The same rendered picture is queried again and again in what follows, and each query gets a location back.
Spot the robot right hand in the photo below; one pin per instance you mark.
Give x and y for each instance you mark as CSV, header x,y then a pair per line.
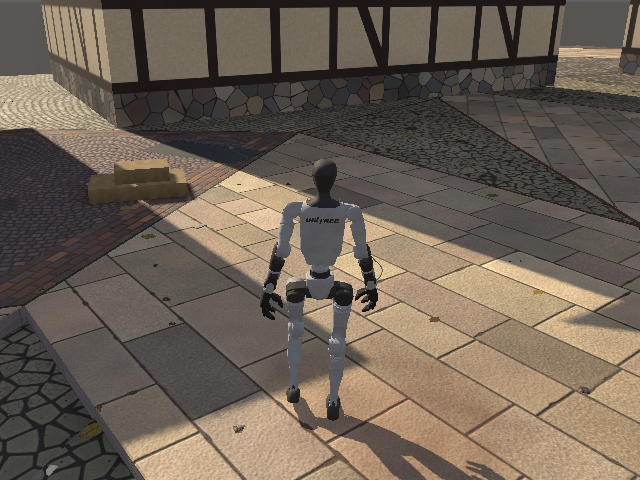
x,y
372,295

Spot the robot left hand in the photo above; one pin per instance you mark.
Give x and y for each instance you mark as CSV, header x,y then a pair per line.
x,y
265,305

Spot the robot right forearm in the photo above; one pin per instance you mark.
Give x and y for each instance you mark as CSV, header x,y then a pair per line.
x,y
367,270

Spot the left robot upper arm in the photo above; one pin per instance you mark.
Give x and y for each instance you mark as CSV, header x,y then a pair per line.
x,y
290,211

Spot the right robot upper arm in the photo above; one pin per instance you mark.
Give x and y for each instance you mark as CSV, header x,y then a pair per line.
x,y
354,214

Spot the robot left forearm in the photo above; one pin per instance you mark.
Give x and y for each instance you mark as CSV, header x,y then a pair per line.
x,y
274,271

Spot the humanoid robot torso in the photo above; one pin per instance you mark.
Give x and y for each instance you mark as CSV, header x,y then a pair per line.
x,y
321,239

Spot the left robot foot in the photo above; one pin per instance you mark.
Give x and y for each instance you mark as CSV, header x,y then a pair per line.
x,y
293,395

